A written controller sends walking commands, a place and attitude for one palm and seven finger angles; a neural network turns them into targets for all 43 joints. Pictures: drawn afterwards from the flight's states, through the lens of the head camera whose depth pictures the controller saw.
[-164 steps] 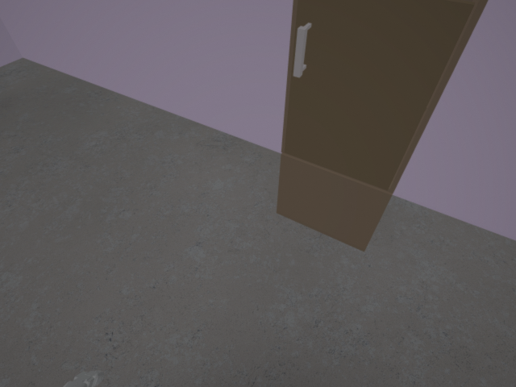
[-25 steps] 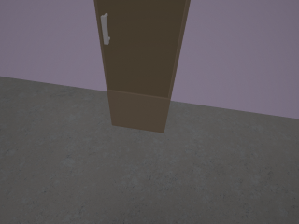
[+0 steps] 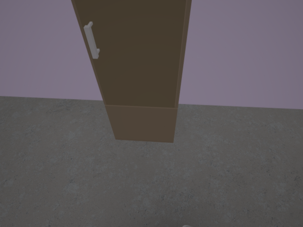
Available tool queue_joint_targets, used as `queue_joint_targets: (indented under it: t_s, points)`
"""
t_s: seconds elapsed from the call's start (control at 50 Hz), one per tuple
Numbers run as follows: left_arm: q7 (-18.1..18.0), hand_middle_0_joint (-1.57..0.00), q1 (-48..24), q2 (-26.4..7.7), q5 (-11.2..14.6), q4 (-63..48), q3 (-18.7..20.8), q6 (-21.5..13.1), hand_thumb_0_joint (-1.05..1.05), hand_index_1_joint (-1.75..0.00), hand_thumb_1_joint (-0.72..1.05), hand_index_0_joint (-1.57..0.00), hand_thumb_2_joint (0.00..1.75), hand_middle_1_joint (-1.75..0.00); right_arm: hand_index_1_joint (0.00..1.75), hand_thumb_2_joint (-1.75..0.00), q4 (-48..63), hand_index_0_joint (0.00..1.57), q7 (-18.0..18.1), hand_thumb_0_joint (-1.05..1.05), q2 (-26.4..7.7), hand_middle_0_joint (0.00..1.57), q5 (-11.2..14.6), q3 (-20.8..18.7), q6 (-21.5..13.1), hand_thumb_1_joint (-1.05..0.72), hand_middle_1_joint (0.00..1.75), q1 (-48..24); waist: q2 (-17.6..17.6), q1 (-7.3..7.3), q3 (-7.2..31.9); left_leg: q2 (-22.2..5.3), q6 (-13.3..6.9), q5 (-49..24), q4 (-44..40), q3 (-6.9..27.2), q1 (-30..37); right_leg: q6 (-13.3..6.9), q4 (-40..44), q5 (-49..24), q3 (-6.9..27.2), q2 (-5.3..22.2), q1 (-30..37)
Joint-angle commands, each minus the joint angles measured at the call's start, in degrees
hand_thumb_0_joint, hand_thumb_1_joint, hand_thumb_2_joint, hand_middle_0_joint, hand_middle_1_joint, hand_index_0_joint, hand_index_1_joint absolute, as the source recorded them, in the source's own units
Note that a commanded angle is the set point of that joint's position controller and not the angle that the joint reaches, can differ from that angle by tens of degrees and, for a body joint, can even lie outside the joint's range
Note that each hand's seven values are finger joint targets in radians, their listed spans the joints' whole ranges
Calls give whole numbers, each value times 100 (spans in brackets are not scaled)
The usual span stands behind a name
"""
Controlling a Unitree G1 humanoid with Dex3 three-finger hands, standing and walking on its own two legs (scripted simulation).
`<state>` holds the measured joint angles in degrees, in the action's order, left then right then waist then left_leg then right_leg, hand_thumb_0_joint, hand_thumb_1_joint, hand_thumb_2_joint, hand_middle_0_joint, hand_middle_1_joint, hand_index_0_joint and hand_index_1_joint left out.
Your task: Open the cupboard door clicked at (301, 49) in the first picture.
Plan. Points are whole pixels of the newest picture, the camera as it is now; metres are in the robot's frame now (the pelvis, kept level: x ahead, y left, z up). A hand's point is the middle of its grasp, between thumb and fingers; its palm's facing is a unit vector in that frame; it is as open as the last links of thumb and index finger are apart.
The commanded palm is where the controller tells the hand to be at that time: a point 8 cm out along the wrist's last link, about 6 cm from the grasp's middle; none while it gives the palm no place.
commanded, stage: take the last steps up to it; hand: left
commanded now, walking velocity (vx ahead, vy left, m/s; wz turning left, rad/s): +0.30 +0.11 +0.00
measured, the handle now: (93, 40) +0.79 +0.26 +0.10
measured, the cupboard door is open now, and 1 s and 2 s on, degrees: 0 0 0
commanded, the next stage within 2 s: come to a stop and stand still in 0.38 s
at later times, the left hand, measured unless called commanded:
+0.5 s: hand out of the picture +0.14 +0.27 -0.18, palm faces +0.10 -0.98 -0.17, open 7.3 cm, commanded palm none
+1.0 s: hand (88, 169) +0.33 +0.24 -0.15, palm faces -0.01 -0.96 -0.27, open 7.3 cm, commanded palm none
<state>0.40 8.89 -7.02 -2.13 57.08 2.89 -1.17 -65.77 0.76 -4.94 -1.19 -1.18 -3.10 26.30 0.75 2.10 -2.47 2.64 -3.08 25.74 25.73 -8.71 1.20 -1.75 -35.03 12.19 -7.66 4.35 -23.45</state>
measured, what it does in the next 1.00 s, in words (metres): walks ahead: left foot, then right foot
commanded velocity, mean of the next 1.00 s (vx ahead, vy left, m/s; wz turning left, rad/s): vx -0.01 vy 0.02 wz -0.02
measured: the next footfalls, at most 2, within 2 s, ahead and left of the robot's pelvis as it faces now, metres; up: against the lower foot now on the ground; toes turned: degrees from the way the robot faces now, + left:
left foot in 0.40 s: +0.27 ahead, +0.19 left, +0.00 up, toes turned +11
right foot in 0.90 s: +0.29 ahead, -0.05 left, +0.00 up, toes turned -6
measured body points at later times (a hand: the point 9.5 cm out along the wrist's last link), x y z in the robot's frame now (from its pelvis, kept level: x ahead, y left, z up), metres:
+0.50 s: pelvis +0.18 +0.08 +0.01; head +0.20 +0.11 +0.45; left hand +0.14 +0.32 -0.16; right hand +0.27 -0.15 -0.13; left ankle +0.23 +0.18 -0.72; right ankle +0.10 -0.06 -0.66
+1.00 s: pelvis +0.23 +0.06 +0.01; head +0.28 +0.03 +0.45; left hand +0.33 +0.29 -0.13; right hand +0.25 -0.18 -0.16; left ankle +0.20 +0.18 -0.67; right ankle +0.25 -0.05 -0.72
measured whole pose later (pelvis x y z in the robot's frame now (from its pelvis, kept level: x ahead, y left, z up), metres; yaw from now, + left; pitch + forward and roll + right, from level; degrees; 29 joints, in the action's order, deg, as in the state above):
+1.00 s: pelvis +0.23 +0.06 +0.01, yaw -1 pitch -1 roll +1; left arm -2.0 7.3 -8.9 -1.6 55.5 2.5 0.5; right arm -60.3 1.7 -10.2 -0.7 -4.6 3.4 11.3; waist 2.7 1.6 -6.3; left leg -1.4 1.3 30.8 55.3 -2.8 -21.9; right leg -1.7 -34.1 16.2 -4.7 2.0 -17.3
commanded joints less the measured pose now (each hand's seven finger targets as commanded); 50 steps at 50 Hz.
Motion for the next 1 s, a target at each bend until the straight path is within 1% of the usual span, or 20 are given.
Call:
queue_joint_targets:
  t_s: [0.0, 0.02, 0.06, 0.14, 0.28, 0.32, 0.36, 0.38, 0.4, 0.42, 0.46, 0.52, 0.66, 0.78, 0.84, 0.86, 0.88, 0.9, 0.92, 0.98]
  points:
    - [-158, -20, 2521, -1646, 82, 366, 419, -273, 0, -30, 90, -20, 90, -30, 30, -90, 529, 20, -20, 0, -796, 20, 71, -180, -142, -90, 30, 162, -1490, -880, 1012, -207, 145, 474, 4460, 291, -3541, -1371, 1830, -462, 3859, 2569, 3623]
    - [-184, -20, 2039, -1556, 101, 272, 422, -239, 0, -30, 90, -20, 90, -30, 30, -90, 583, 20, -29, 0, -779, 20, 24, -213, -62, -90, 30, -317, -938, -891, 625, -585, 130, 295, 4953, 836, -3818, -1339, 2079, 482, 3714, 2540, 2921]
    - [-201, -20, 1276, -939, 75, 104, 229, -256, 0, -30, 90, -20, 90, -30, 30, -90, 695, 20, -94, 0, -615, 20, -31, -203, 47, -90, 30, -788, -264, -543, -297, -999, 187, -577, 4734, 977, -3781, -906, 2340, 871, 2527, 2003, 1347]
    - [-176, -20, 871, -724, 18, 15, 168, -325, 0, -30, 90, -20, 90, -30, 30, -90, 624, 20, -175, 0, -406, 20, -65, -205, 257, -90, 30, -339, -753, -86, -217, -1108, 444, -1127, 3495, 587, -3003, -569, 2570, 222, 882, 1356, 441]
    - [-87, -20, 1060, -1235, 26, 227, 213, -290, 0, -30, 90, -20, 90, -30, 30, -90, 1052, 20, -313, 0, -670, 20, -21, -187, 126, -90, 30, -1262, -932, -339, -236, -871, 460, -1459, 1325, 94, -2501, -455, 2205, -12, 574, 1207, 950]
    - [-100, -20, 1002, -1289, 19, 244, 249, -233, 0, -30, 90, -20, 90, -30, 30, -90, 1048, 20, -293, 0, -780, 20, -11, -201, 74, -90, 30, -1115, -778, -225, -158, -775, 411, -1350, 810, -1, -1856, -388, 1816, -8, 537, 1199, 880]
    - [-91, -20, 1066, -1074, 54, 257, 205, -151, 0, -30, 90, -20, 90, -30, 30, -90, 749, 20, -207, 0, -1209, 20, -47, -288, 4, -90, 30, -214, 87, 151, 262, -809, 351, -1511, 52, 158, -326, -136, 275, 21, 141, 684, 423]
    - [-55, -20, 1213, -729, 114, 167, 148, -118, 0, -30, 90, -20, 90, -30, 30, -90, 653, 20, -123, 0, -1826, 20, -127, -427, -30, -90, 30, 360, 1614, 303, 617, -2022, -73, -1758, -460, 1699, 386, 125, -1393, 1398, -382, -74, -466]
    - [-67, -20, 994, -639, 82, -38, 93, -121, 0, -30, 90, -20, 90, -30, 30, -90, 596, 20, -71, 0, -2073, 20, -84, -439, 38, -90, 30, 602, 1975, 358, 578, -2624, -491, -1672, -999, 2555, 233, 108, -2714, 2542, -19, -301, -1000]
    - [-105, -20, 834, -646, 80, -29, 89, -111, 0, -30, 90, -20, 90, -30, 30, -90, 594, 20, 7, 0, -1868, 20, -66, -391, 27, -90, 30, 292, 1833, 342, 582, -2708, -614, -1377, -1185, 2601, 39, 29, -3422, 2244, 424, -86, -1304]
    - [-35, -20, 668, -678, 81, 104, 125, -136, 0, -30, 90, -20, 90, -30, 30, -90, 765, 20, 49, 0, -1280, 20, -47, -222, -20, -90, 30, -445, 820, 69, 92, -2330, -650, -2017, -1138, 1855, -649, 21, -3598, 1296, 568, 262, -1297]
    - [-120, -20, 1263, -340, 140, 441, -9, 19, 0, -30, 90, -20, 90, -30, 30, -90, 765, 20, 142, 0, -1001, 20, 5, -77, -128, -90, 30, -1099, 243, -392, 365, -2033, -438, -5181, -891, 680, -1108, 303, -2295, 808, 693, 274, -56]
    - [-207, -20, 796, -652, 64, 24, 124, 391, 0, -30, 90, -20, 90, -30, 30, -90, 611, 20, 273, 0, -1307, 20, -8, -327, 226, -90, 30, -1056, 660, -192, 244, -2375, -661, -6072, -454, 772, -636, 277, -1802, 997, 664, -115, -254]
    - [-200, -20, 417, -608, 77, -299, 159, 356, 0, -30, 90, -20, 90, -30, 30, -90, 670, 20, 225, 0, -1405, 20, -69, -466, 327, -90, 30, -1223, 941, -154, 309, -2316, -551, -5491, -161, 865, -652, 157, -773, 1015, 570, -154, 142]
    - [-203, -20, 777, -786, 50, -214, 181, 211, 0, -30, 90, -20, 90, -30, 30, -90, 691, 20, 145, 0, -1340, 20, -9, -497, 368, -90, 30, -1146, 385, -326, 607, -1782, -64, -4115, 600, 542, -926, 180, 1030, -964, 428, -50, 1201]
    - [-252, -20, 828, -1158, 5, -201, 216, 127, 0, -30, 90, -20, 90, -30, 30, -90, 745, 20, 100, 0, -1046, 20, 39, -468, 374, -90, 30, -930, -680, -264, 880, -1180, 286, -2387, 1410, 126, -1591, -62, 1133, -3157, 1277, 832, 1886]
    - [-272, -20, 895, -1444, 19, -177, 241, 83, 0, -30, 90, -20, 90, -30, 30, -90, 915, 20, 68, 0, -714, 20, 75, -383, 402, -90, 30, -1023, -1467, -331, 838, -445, 474, 774, 2320, 142, -2514, -704, 965, -5318, 2004, 1812, 2191]
    - [-290, -20, 1015, -1422, 66, -200, 228, 92, 0, -30, 90, -20, 90, -30, 30, -90, 970, 20, 127, 0, -728, 20, 86, -370, 527, -90, 30, -1244, -1153, -479, 977, -415, 454, 1226, 3106, 726, -2427, -1080, 984, -5631, 2043, 1968, 1890]
    - [-315, -20, 752, -1416, 53, -199, 245, 91, 0, -30, 90, -20, 90, -30, 30, -90, 955, 20, 142, 0, -683, 20, 76, -355, 566, -90, 30, -1254, -1303, -361, 926, -408, 454, 1141, 3603, 994, -2653, -1160, 970, -5216, 2044, 1827, 1827]
    - [-330, -20, 276, -1185, 69, -372, 183, 100, 0, -30, 90, -20, 90, -30, 30, -90, 848, 20, 76, 0, -847, 20, 35, -368, 586, -90, 30, -1221, -717, -240, 614, -438, 570, 253, 4087, 1048, -2844, -950, 1098, -3873, 1570, 1369, 1565]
